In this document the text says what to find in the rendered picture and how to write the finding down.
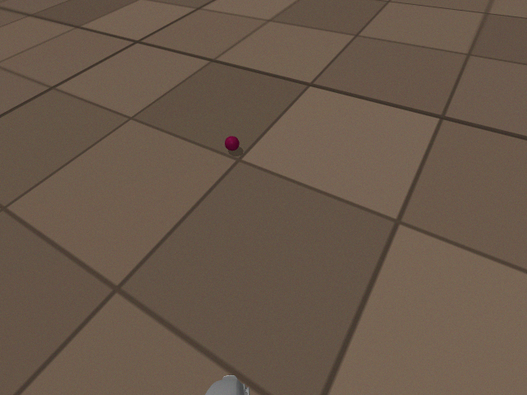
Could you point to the ball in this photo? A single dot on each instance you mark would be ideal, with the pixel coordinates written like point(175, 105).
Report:
point(232, 143)

